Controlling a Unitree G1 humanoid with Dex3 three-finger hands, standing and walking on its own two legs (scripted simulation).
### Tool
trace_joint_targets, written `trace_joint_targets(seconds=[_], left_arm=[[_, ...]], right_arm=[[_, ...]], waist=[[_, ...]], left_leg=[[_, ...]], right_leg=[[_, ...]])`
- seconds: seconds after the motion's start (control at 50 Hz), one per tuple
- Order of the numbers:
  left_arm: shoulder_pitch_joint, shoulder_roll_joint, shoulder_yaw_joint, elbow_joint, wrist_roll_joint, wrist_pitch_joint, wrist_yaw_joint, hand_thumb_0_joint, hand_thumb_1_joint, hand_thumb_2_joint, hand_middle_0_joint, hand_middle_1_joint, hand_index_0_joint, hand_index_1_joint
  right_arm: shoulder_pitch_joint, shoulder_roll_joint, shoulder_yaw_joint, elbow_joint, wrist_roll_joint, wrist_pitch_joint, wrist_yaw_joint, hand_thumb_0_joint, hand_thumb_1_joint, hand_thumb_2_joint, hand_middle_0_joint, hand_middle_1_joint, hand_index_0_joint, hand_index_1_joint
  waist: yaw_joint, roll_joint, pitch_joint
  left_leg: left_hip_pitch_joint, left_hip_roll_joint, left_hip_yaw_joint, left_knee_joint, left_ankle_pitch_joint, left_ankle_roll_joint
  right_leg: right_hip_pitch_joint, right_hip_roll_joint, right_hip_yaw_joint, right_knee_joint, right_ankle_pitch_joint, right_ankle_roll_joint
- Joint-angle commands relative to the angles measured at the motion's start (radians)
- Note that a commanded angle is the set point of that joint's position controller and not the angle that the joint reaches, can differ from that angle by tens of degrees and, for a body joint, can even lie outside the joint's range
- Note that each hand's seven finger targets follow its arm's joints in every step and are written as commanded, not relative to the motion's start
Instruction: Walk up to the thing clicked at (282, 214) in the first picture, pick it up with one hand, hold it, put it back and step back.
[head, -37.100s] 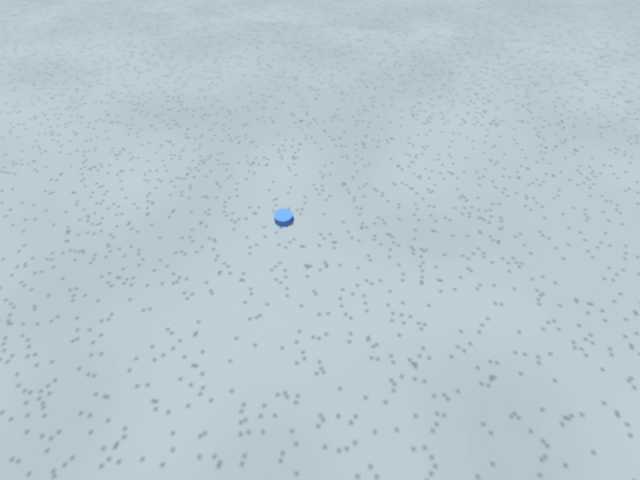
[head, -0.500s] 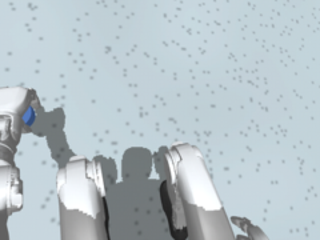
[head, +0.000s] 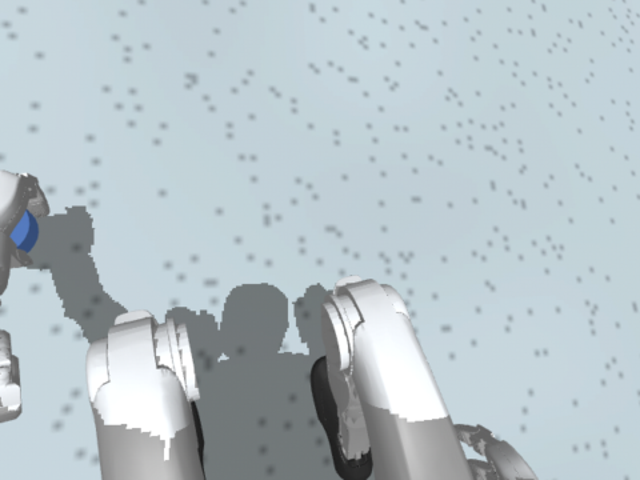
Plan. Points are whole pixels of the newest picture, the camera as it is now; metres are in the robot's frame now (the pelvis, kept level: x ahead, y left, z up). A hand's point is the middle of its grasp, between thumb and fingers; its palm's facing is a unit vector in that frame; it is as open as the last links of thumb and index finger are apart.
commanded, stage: lower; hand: left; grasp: from above
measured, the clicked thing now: out of the picture +0.44 +0.35 -0.21
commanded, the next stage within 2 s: rest in 0.28 s
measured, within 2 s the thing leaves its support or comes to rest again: rests again in 0.96 s
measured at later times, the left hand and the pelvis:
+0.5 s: hand (30, 240) +0.44 +0.32 -0.24, palm faces -0.46 -0.12 -0.88, open 8.1 cm; pelvis +0.00 +0.00 -0.02, yaw -2 degrees
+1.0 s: hand (47, 245) +0.44 +0.31 -0.27, palm faces -0.46 -0.13 -0.88, open 8.1 cm; pelvis +0.00 +0.01 -0.03, yaw -5 degrees
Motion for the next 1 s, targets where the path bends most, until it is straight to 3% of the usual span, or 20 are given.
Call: trace_joint_targets(seconds=[0.0,0.04,0.06,0.12,0.22,0.24,0.3,0.4,0.46,0.52,0.56,0.6,0.66,0.68,0.76,0.86,0.88,0.92,0.96,0.98], left_arm=[[-0.280,0.243,0.014,-0.078,-0.025,-0.004,0.049,0.000,0.586,0.685,-0.901,-0.800,-0.952,-0.747],[-0.275,0.245,0.005,-0.048,-0.020,-0.011,0.049,0.000,0.574,0.678,-0.888,-0.809,-0.941,-0.754],[-0.305,0.283,0.022,-0.082,-0.019,-0.020,0.052,0.000,0.570,0.683,-0.894,-0.794,-0.943,-0.743],[-0.311,0.309,0.044,-0.093,-0.008,-0.034,0.070,0.000,0.597,0.685,-0.902,-0.816,-0.956,-0.759],[-0.309,0.309,0.043,-0.038,0.019,-0.045,0.104,0.000,0.658,0.693,-0.940,-0.837,-0.997,-0.777],[-0.335,0.340,0.061,-0.072,0.019,-0.051,0.114,0.000,0.644,0.685,-0.923,-0.837,-0.982,-0.775],[-0.311,0.340,0.061,-0.054,0.034,-0.043,0.136,0.000,0.640,0.702,-0.924,-0.846,-0.981,-0.786],[-0.321,0.351,0.068,-0.040,0.030,-0.026,0.162,0.000,0.640,0.720,-0.924,-0.805,-0.975,-0.750],[-0.296,0.328,0.052,0.031,0.017,-0.014,0.167,0.000,0.637,0.704,-0.922,-0.792,-0.974,-0.737],[-0.289,0.348,0.043,0.056,0.008,-0.009,0.165,0.000,0.625,0.680,-0.902,-0.800,-0.961,-0.738],[-0.277,0.383,0.070,0.029,-0.002,-0.014,0.171,0.000,0.628,0.693,-0.913,-0.794,-0.967,-0.737],[-0.271,0.375,0.064,0.036,-0.009,-0.019,0.172,0.000,0.641,0.677,-0.918,-0.796,-0.976,-0.734],[-0.285,0.384,0.055,0.054,0.003,-0.026,0.172,0.000,0.634,0.701,-0.931,-0.787,-0.980,-0.735],[-0.271,0.405,0.073,0.034,-0.002,-0.031,0.179,0.000,0.631,0.709,-0.934,-0.777,-0.980,-0.728],[-0.246,0.438,0.102,0.057,0.019,-0.040,0.206,0.000,0.696,0.719,-0.985,-0.774,-1.030,-0.726],[-0.256,0.423,0.079,0.053,0.008,-0.037,0.232,0.000,0.639,0.707,-0.941,-0.766,-0.986,-0.719],[-0.258,0.413,0.063,0.089,0.012,-0.031,0.235,0.000,0.648,0.720,-0.946,-0.774,-0.990,-0.726],[-0.241,0.424,0.076,0.075,0.014,-0.029,0.244,0.000,0.660,0.736,-0.963,-0.764,-1.002,-0.722],[-0.265,0.400,0.046,0.090,0.015,-0.025,0.243,0.000,0.663,0.725,-0.968,-0.754,-1.008,-0.711],[-0.267,0.416,0.068,0.071,0.008,-0.025,0.251,0.000,0.673,0.705,-0.963,-0.762,-1.008,-0.713]], right_arm=[[0.199,-0.255,-0.067,-0.006,-0.005,-0.009,-0.013,0.000,-0.907,-0.897,0.200,0.300,0.200,0.300],[0.194,-0.255,-0.058,-0.004,-0.008,-0.011,-0.012,0.000,-0.908,-0.897,0.200,0.300,0.200,0.300],[0.196,-0.259,-0.056,-0.006,-0.009,-0.010,-0.012,0.000,-0.906,-0.897,0.200,0.300,0.200,0.300],[0.190,-0.262,-0.047,-0.008,-0.020,-0.012,-0.013,0.000,-0.905,-0.897,0.200,0.300,0.200,0.300],[0.180,-0.272,-0.034,-0.012,-0.032,-0.023,-0.006,0.000,-0.907,-0.897,0.200,0.300,0.200,0.300],[0.174,-0.279,-0.033,-0.016,-0.034,-0.023,-0.007,0.000,-0.905,-0.897,0.200,0.300,0.200,0.300],[0.177,-0.280,-0.023,-0.011,-0.046,-0.032,0.000,0.000,-0.908,-0.898,0.200,0.300,0.200,0.300],[0.170,-0.295,-0.015,-0.014,-0.055,-0.043,0.008,0.000,-0.896,-0.892,0.201,0.300,0.201,0.300],[0.172,-0.296,-0.003,-0.014,-0.068,-0.054,0.016,0.000,-0.896,-0.892,0.201,0.300,0.201,0.300],[0.172,-0.300,0.009,-0.013,-0.071,-0.066,0.021,0.000,-0.896,-0.892,0.201,0.300,0.201,0.300],[0.165,-0.305,0.018,-0.017,-0.074,-0.068,0.022,0.000,-0.897,-0.893,0.201,0.300,0.201,0.300],[0.160,-0.305,0.028,-0.016,-0.079,-0.073,0.025,0.000,-0.897,-0.893,0.201,0.300,0.200,0.300],[0.160,-0.324,0.035,-0.023,-0.086,-0.086,0.033,0.000,-0.901,-0.895,0.200,0.300,0.200,0.300],[0.147,-0.323,0.035,-0.018,-0.080,-0.084,0.031,0.000,-0.899,-0.894,0.200,0.300,0.200,0.300],[0.142,-0.340,0.046,-0.028,-0.098,-0.093,0.038,0.000,-0.900,-0.896,0.200,0.300,0.200,0.300],[0.117,-0.331,0.062,-0.022,-0.104,-0.100,0.049,0.000,-0.900,-0.896,0.201,0.300,0.200,0.300],[0.122,-0.333,0.065,-0.024,-0.107,-0.106,0.053,0.000,-0.901,-0.896,0.201,0.300,0.200,0.300],[0.117,-0.342,0.065,-0.019,-0.110,-0.109,0.055,0.000,-0.900,-0.896,0.201,0.300,0.200,0.300],[0.113,-0.343,0.065,-0.017,-0.113,-0.118,0.061,0.000,-0.899,-0.896,0.200,0.300,0.200,0.300],[0.112,-0.350,0.065,-0.018,-0.111,-0.119,0.062,0.000,-0.900,-0.896,0.200,0.300,0.200,0.300]], waist=[[-0.012,0.299,-0.647],[-0.018,0.268,-0.617],[-0.013,0.288,-0.647],[-0.005,0.324,-0.675],[-0.037,0.364,-0.603],[-0.027,0.378,-0.633],[-0.032,0.399,-0.627],[-0.045,0.431,-0.633],[-0.069,0.375,-0.561],[-0.071,0.352,-0.564],[-0.052,0.366,-0.597],[-0.060,0.376,-0.597],[-0.090,0.364,-0.560],[-0.064,0.382,-0.577],[-0.080,0.408,-0.554],[-0.077,0.422,-0.555],[-0.096,0.400,-0.521],[-0.086,0.419,-0.524],[-0.105,0.415,-0.519],[-0.096,0.429,-0.538]], left_leg=[[0.502,-0.003,0.117,-0.220,0.186,0.057],[0.470,-0.001,0.115,-0.206,0.179,0.062],[0.472,-0.001,0.115,-0.202,0.187,0.060],[0.506,0.001,0.110,-0.189,0.203,0.056],[0.515,0.003,0.097,-0.183,0.181,0.048],[0.523,0.004,0.094,-0.185,0.181,0.047],[0.531,0.007,0.097,-0.167,0.195,0.046],[0.535,0.007,0.089,-0.164,0.200,0.041],[0.477,0.009,0.083,-0.153,0.168,0.048],[0.450,0.014,0.079,-0.132,0.171,0.053],[0.464,0.015,0.079,-0.131,0.190,0.052],[0.480,0.017,0.072,-0.136,0.200,0.047],[0.475,0.018,0.066,-0.112,0.209,0.047],[0.491,0.020,0.063,-0.121,0.209,0.044],[0.499,0.022,0.061,-0.118,0.229,0.038],[0.478,0.027,0.058,-0.106,0.207,0.045],[0.470,0.028,0.056,-0.099,0.196,0.044],[0.482,0.027,0.053,-0.109,0.204,0.040],[0.499,0.032,0.046,-0.107,0.204,0.038],[0.513,0.030,0.041,-0.119,0.220,0.033]], right_leg=[[0.312,0.016,-0.103,-0.237,0.265,-0.071],[0.321,0.021,-0.100,-0.241,0.265,-0.067],[0.341,0.021,-0.099,-0.236,0.271,-0.067],[0.337,0.022,-0.105,-0.219,0.281,-0.068],[0.273,0.024,-0.126,-0.190,0.259,-0.074],[0.274,0.025,-0.130,-0.189,0.256,-0.075],[0.282,0.027,-0.126,-0.179,0.276,-0.073],[0.261,0.028,-0.144,-0.155,0.278,-0.076],[0.261,0.032,-0.149,-0.164,0.261,-0.070],[0.293,0.038,-0.139,-0.168,0.273,-0.066],[0.329,0.038,-0.141,-0.169,0.288,-0.064],[0.331,0.042,-0.147,-0.156,0.295,-0.066],[0.320,0.043,-0.161,-0.152,0.303,-0.068],[0.321,0.046,-0.159,-0.150,0.300,-0.070],[0.329,0.047,-0.173,-0.137,0.320,-0.070],[0.348,0.056,-0.160,-0.150,0.322,-0.064],[0.325,0.053,-0.169,-0.143,0.311,-0.064],[0.328,0.055,-0.175,-0.139,0.312,-0.065],[0.322,0.058,-0.182,-0.135,0.315,-0.064],[0.325,0.056,-0.188,-0.132,0.320,-0.067]])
